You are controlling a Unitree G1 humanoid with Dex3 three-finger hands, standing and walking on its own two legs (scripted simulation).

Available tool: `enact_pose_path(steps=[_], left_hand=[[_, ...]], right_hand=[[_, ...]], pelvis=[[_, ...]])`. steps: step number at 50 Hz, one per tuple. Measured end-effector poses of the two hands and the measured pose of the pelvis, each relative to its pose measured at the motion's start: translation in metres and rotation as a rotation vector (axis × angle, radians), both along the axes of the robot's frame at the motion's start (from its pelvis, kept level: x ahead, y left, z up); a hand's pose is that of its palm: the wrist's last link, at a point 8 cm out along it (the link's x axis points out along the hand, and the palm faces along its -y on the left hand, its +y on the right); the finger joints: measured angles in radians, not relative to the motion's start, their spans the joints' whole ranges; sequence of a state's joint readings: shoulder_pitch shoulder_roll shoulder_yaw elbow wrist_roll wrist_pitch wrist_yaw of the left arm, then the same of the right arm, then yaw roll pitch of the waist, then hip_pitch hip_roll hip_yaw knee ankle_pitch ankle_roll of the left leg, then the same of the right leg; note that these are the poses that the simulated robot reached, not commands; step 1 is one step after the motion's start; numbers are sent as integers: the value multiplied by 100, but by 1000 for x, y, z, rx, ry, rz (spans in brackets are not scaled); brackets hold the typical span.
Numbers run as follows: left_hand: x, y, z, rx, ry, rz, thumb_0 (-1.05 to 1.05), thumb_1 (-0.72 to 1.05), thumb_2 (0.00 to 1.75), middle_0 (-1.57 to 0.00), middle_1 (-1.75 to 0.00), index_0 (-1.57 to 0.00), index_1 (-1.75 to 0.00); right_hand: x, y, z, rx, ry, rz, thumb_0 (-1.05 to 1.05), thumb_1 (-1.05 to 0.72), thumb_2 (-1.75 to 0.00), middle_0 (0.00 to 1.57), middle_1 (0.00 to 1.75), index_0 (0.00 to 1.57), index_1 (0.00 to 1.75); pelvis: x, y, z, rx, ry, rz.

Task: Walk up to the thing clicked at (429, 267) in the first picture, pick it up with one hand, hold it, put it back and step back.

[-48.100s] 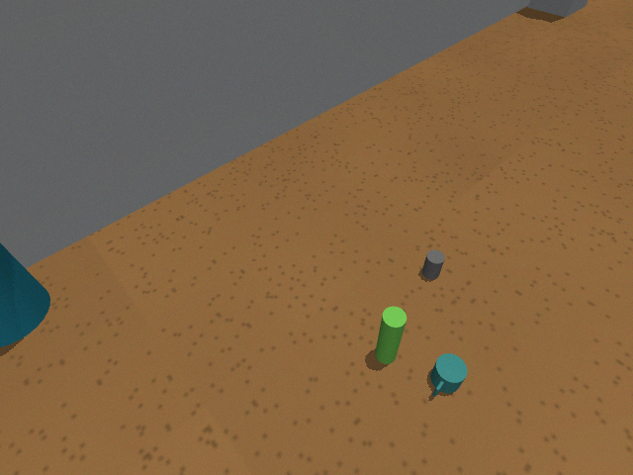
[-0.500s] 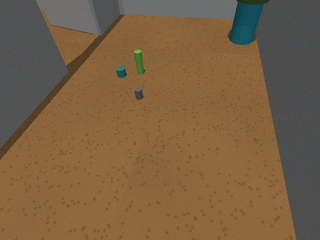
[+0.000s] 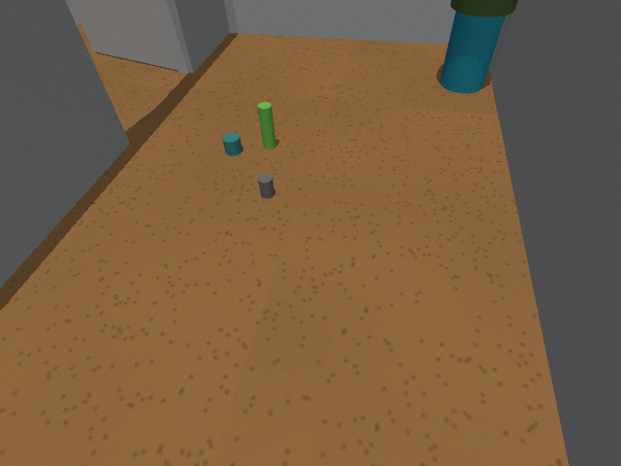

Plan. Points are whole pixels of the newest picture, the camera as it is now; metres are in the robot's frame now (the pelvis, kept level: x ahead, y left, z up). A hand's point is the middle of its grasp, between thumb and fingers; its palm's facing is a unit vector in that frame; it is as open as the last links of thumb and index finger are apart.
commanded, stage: stand
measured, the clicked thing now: (266, 186) +1.46 +0.20 -0.73
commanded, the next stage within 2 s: none
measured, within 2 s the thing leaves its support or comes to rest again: neither
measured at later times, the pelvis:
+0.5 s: pelvis +0.00 +0.01 +0.00, yaw +2 degrees
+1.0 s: pelvis +0.01 +0.01 +0.00, yaw +2 degrees
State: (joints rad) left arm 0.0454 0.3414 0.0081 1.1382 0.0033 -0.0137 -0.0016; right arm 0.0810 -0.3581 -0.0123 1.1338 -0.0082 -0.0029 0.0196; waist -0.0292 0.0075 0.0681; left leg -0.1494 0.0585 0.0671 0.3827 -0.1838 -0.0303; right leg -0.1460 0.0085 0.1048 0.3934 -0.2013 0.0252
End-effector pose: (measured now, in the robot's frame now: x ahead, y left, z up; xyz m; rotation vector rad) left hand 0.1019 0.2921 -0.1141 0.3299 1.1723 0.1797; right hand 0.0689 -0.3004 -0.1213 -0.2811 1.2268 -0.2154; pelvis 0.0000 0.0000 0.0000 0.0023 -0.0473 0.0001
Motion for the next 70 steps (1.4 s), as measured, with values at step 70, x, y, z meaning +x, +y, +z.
enact_pose_path(steps=[70], left_hand=[[-30,21,-3,4,64,66,0,90,90,-21,-30,-20,-30]], right_hand=[[37,20,5,-1,-6,60,1,-90,-90,21,30,20,30]], pelvis=[[16,13,3,-4,15,42]])
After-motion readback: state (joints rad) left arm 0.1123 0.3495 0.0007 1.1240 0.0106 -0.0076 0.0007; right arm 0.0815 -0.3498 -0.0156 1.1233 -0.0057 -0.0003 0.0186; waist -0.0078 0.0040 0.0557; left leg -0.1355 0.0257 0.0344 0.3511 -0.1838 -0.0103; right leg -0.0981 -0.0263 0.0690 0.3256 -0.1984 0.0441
